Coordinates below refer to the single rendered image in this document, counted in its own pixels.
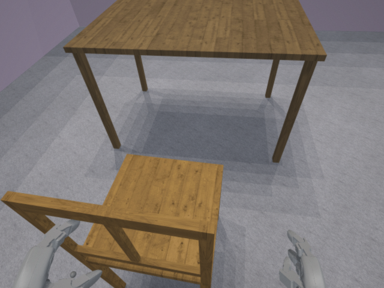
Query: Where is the chair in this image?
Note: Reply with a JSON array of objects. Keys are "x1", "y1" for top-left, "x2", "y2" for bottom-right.
[{"x1": 1, "y1": 154, "x2": 224, "y2": 288}]

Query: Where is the table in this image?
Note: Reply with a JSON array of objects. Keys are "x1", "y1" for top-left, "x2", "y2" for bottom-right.
[{"x1": 63, "y1": 0, "x2": 327, "y2": 163}]

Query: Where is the left robot hand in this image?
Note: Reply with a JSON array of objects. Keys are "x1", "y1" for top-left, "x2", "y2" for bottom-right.
[{"x1": 12, "y1": 219, "x2": 102, "y2": 288}]

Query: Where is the right robot hand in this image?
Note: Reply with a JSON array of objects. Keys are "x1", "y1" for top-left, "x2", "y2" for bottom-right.
[{"x1": 279, "y1": 230, "x2": 326, "y2": 288}]

